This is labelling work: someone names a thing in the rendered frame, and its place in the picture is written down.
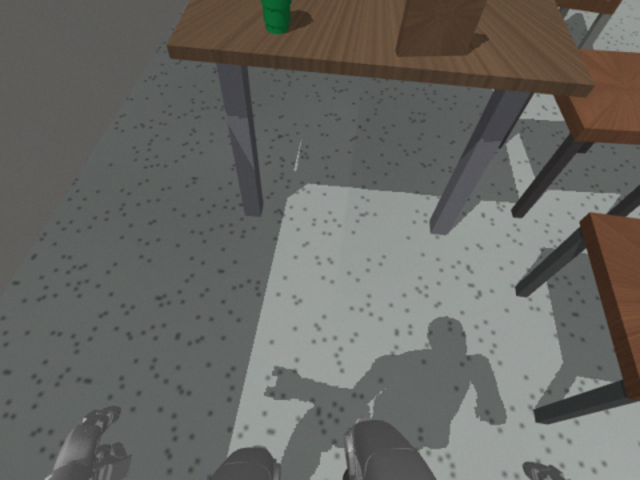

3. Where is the right robot hand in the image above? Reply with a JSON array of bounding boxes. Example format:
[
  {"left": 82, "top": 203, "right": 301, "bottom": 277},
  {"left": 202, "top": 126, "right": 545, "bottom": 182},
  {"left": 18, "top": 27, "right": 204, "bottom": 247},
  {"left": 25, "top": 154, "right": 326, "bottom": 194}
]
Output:
[{"left": 523, "top": 462, "right": 570, "bottom": 480}]

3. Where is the left robot hand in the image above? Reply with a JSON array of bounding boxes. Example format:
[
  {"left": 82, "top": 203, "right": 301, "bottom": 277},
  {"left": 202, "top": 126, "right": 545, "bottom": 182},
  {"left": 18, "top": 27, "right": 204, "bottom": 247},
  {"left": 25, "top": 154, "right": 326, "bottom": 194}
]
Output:
[{"left": 53, "top": 406, "right": 132, "bottom": 480}]

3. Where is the left robot arm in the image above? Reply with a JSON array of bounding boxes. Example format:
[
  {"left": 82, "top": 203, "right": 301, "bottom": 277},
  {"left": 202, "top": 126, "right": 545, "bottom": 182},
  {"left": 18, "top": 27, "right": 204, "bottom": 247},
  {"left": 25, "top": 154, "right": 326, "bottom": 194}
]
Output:
[{"left": 44, "top": 464, "right": 94, "bottom": 480}]

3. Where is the chair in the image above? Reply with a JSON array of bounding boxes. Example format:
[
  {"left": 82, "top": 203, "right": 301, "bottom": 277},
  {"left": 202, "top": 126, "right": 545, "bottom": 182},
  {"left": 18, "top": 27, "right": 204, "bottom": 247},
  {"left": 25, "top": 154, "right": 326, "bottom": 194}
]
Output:
[
  {"left": 515, "top": 212, "right": 640, "bottom": 424},
  {"left": 498, "top": 49, "right": 640, "bottom": 218},
  {"left": 555, "top": 0, "right": 622, "bottom": 50}
]

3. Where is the table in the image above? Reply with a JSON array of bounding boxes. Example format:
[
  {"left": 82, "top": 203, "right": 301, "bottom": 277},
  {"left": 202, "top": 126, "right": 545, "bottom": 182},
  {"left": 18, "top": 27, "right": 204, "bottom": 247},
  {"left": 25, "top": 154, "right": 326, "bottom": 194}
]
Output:
[{"left": 166, "top": 0, "right": 595, "bottom": 235}]

